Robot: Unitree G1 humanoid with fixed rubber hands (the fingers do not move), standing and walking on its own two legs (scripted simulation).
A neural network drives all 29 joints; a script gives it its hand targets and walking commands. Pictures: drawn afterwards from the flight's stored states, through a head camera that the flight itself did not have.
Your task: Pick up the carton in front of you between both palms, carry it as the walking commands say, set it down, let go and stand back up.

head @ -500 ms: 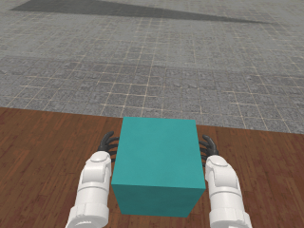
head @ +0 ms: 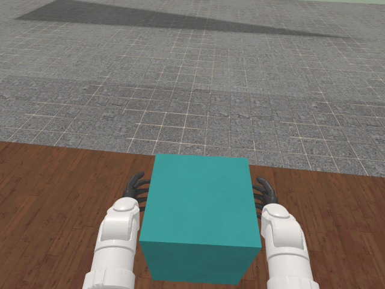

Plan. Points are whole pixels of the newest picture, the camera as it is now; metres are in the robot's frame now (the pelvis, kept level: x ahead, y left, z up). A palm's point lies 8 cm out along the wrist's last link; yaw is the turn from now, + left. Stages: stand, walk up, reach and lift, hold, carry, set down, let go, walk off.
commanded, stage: reach and lift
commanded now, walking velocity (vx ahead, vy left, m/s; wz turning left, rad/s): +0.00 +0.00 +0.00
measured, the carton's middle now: (198, 221) +0.29 +0.00 -0.04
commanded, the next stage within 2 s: hold in 0.04 s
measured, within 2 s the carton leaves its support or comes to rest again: neither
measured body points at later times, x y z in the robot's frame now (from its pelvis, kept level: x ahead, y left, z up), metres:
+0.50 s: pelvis -0.01 +0.00 +0.00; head -0.06 +0.00 +0.45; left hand +0.29 +0.15 +0.04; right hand +0.29 -0.15 +0.04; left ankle +0.00 +0.13 -0.74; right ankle +0.01 -0.13 -0.74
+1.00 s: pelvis -0.01 +0.00 +0.00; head -0.05 +0.00 +0.45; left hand +0.29 +0.15 +0.04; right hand +0.29 -0.15 +0.04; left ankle +0.00 +0.13 -0.74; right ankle +0.01 -0.13 -0.74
